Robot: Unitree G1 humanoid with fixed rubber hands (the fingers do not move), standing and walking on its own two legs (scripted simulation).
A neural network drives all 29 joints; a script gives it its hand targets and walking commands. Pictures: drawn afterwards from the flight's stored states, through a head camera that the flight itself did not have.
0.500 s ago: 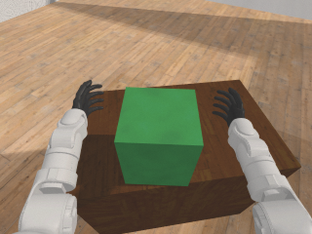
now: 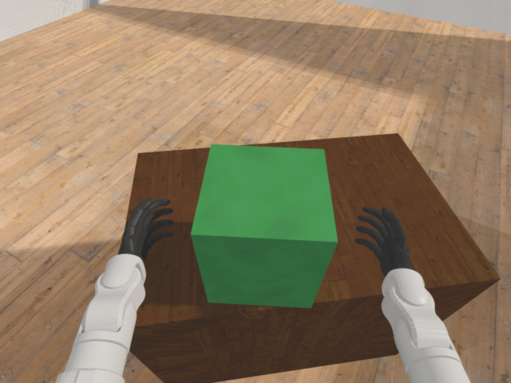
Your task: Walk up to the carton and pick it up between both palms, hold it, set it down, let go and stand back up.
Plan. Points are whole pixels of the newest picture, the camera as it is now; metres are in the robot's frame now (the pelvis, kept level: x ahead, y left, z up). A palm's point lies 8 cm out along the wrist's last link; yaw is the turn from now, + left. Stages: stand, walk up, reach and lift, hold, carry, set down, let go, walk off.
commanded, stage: set down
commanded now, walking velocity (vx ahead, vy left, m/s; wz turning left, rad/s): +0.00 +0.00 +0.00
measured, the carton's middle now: (263, 229) +0.39 +0.01 -0.02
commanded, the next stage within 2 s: let go in 1.92 s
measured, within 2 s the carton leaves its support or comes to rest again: neither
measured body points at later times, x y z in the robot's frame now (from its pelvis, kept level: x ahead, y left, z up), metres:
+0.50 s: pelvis +0.00 +0.01 +0.00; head +0.01 +0.01 +0.45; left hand +0.23 +0.23 -0.02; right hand +0.23 -0.19 -0.03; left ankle -0.01 +0.13 -0.75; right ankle +0.01 -0.12 -0.75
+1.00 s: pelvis +0.01 +0.01 -0.01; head +0.02 +0.01 +0.44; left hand +0.19 +0.24 -0.07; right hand +0.19 -0.20 -0.08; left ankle -0.01 +0.13 -0.75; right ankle +0.01 -0.12 -0.75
